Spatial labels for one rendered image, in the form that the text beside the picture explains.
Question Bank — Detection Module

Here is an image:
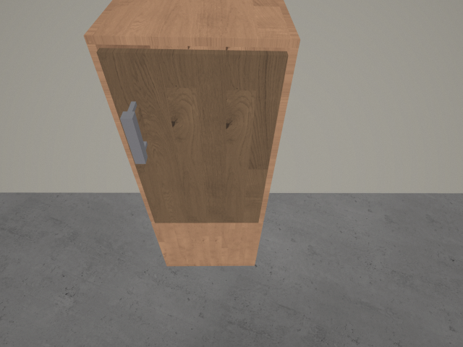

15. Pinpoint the cupboard door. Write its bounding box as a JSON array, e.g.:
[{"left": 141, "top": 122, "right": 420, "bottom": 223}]
[{"left": 96, "top": 48, "right": 288, "bottom": 223}]

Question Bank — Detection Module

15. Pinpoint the handle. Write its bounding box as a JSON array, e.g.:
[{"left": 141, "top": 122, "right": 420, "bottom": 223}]
[{"left": 120, "top": 101, "right": 148, "bottom": 164}]

